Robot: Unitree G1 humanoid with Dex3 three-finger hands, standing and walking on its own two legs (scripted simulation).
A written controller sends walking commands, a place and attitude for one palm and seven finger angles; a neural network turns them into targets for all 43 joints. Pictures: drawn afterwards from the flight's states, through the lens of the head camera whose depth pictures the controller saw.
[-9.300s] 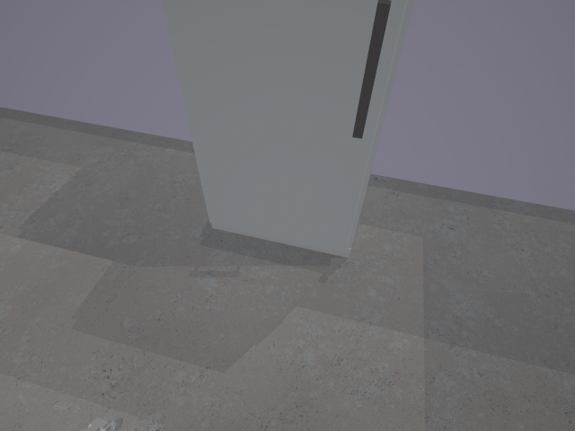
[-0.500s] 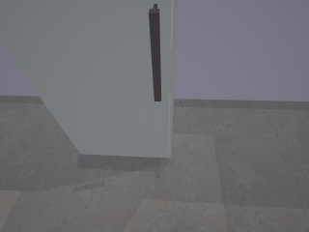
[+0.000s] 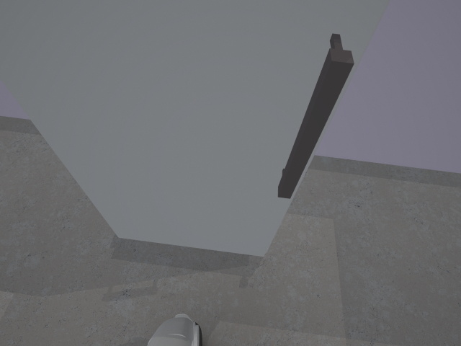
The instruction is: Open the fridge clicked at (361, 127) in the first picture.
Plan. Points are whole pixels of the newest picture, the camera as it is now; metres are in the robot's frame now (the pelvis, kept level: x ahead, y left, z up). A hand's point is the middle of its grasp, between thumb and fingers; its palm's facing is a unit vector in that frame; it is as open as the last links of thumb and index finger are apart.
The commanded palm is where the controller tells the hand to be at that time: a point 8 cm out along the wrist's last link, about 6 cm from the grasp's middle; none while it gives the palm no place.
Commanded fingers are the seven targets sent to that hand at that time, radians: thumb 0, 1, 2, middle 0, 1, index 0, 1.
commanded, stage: shuffle to correct the standing spot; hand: right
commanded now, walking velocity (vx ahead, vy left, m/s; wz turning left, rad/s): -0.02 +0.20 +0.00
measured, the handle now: (304, 133) +0.45 -0.08 +0.11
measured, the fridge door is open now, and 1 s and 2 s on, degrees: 0 0 0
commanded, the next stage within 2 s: come to a stop and stand still in 0.94 s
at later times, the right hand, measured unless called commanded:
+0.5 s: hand out of the picture +0.12 -0.11 -0.15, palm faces +0.04 +0.98 -0.22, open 7.4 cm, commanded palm none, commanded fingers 0.00 -0.90 -0.90 0.20 0.30 0.20 0.30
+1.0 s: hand out of the picture +0.08 -0.03 -0.17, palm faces +0.11 +0.98 -0.15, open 7.4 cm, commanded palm none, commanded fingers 0.00 -0.90 -0.90 0.20 0.30 0.20 0.30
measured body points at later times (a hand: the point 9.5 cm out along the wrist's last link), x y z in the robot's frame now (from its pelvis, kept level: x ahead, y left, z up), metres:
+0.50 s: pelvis +0.08 +0.09 +0.03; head +0.14 +0.07 +0.47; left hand +0.14 +0.33 -0.12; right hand +0.12 -0.16 -0.13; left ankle +0.09 +0.26 -0.66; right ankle +0.05 -0.05 -0.71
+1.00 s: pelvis +0.00 +0.15 +0.01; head +0.04 +0.11 +0.45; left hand +0.10 +0.38 -0.13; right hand +0.08 -0.09 -0.16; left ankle +0.12 +0.28 -0.71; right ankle -0.03 +0.07 -0.72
